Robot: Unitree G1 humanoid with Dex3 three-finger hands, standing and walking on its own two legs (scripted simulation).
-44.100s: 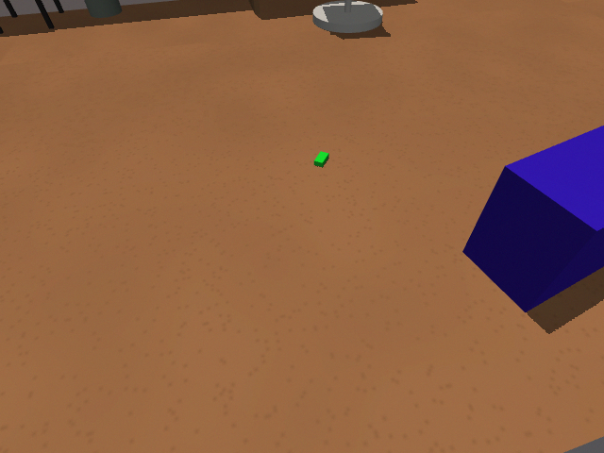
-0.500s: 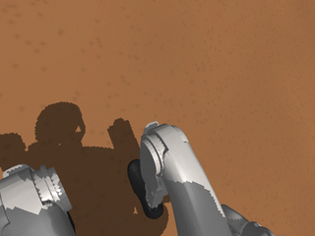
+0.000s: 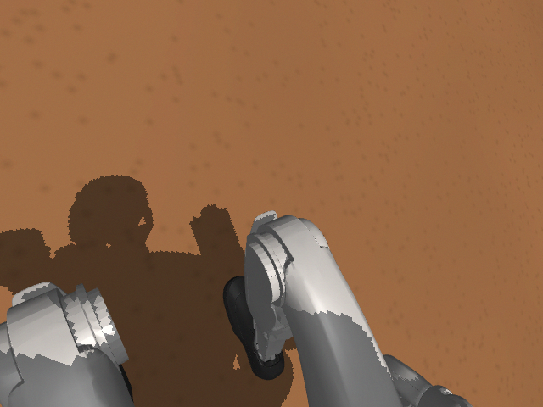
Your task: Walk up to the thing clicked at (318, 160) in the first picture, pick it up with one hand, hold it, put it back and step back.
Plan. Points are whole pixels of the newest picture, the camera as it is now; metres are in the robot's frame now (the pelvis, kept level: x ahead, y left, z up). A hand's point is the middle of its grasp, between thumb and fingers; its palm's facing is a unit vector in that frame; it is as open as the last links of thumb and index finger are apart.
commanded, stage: settle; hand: left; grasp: from above
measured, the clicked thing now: out of the picture +0.43 +0.35 -0.29
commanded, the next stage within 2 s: lift in 0.68 s
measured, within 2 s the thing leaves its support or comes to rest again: leaves its support in 0.12 s
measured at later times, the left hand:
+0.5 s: hand out of the picture +0.41 +0.35 -0.16, palm faces -0.42 -0.17 -0.89, open 7.7 cm
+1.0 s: hand out of the picture +0.40 +0.35 -0.11, palm faces -0.42 -0.17 -0.89, open 7.7 cm
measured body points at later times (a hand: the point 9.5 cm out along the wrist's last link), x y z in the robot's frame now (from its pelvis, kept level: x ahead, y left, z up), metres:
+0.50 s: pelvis +0.00 -0.01 +0.01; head +0.22 +0.10 +0.39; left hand +0.43 +0.35 -0.11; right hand +0.10 -0.27 -0.08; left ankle +0.06 +0.13 -0.27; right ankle +0.12 -0.13 -0.27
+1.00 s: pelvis -0.01 -0.01 +0.04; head +0.20 +0.08 +0.43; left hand +0.42 +0.35 -0.05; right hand +0.09 -0.27 -0.07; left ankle +0.06 +0.13 -0.27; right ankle +0.12 -0.13 -0.27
